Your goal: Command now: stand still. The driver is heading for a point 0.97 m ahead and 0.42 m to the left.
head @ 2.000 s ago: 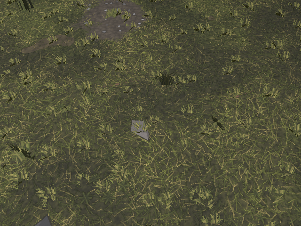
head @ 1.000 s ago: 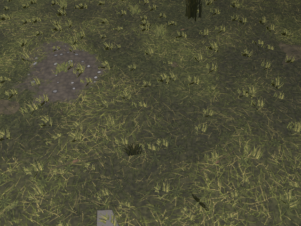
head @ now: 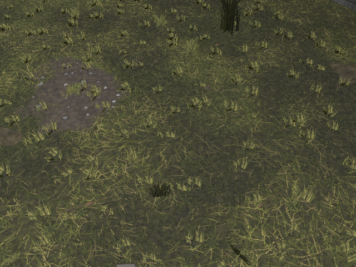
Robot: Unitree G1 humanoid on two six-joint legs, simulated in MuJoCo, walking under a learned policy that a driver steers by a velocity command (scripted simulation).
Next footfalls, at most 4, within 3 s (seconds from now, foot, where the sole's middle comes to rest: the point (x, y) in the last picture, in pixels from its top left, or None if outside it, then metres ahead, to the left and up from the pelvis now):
1.24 right None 0.16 -0.11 -0.78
1.68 left None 0.30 0.06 -0.78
2.18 right None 0.36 -0.11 -0.78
2.62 left None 0.43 0.25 -0.78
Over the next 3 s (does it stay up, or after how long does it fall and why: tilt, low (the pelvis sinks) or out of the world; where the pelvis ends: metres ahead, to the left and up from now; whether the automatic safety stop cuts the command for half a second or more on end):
stays up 0.52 0.24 0.00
